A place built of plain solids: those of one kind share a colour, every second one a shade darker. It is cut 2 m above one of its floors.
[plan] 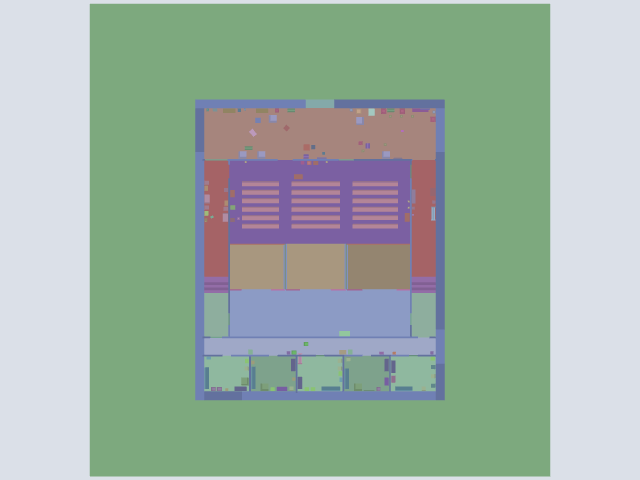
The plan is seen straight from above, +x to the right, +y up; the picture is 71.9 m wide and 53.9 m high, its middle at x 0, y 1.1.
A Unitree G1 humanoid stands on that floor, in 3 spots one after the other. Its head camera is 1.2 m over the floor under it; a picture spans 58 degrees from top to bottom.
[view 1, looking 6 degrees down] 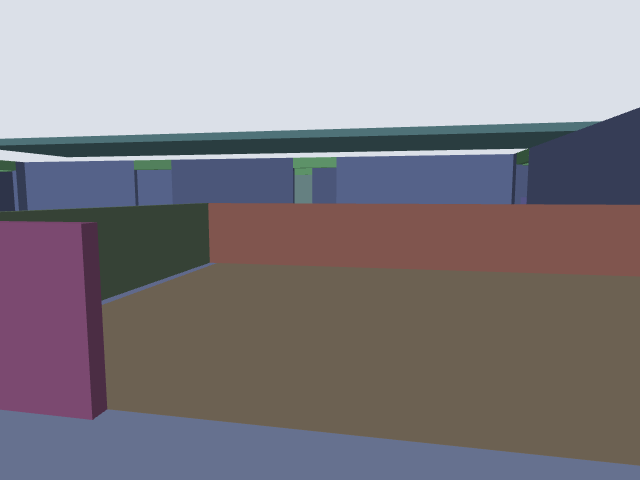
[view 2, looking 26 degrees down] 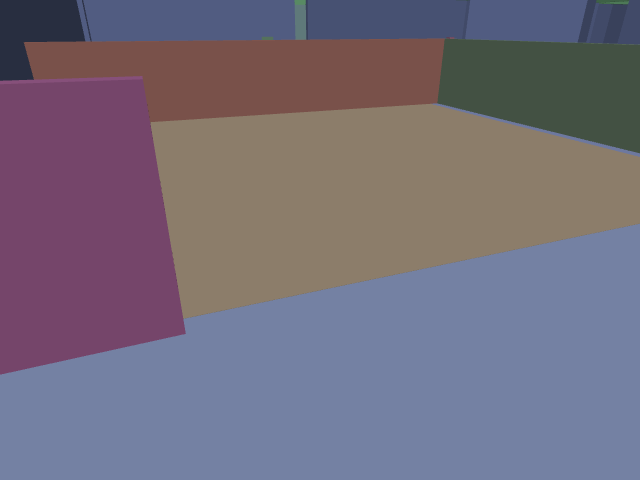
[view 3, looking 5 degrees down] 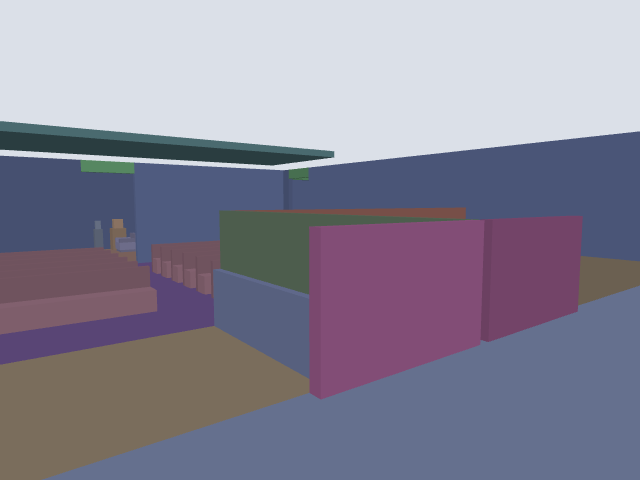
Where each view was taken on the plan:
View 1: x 6.37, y -6.49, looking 101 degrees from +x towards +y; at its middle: rail_lift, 7.22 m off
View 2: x -8.80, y -6.19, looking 69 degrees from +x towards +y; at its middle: floor_lift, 2.74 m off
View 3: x -0.34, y -6.59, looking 53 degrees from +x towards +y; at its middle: rail_end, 2.56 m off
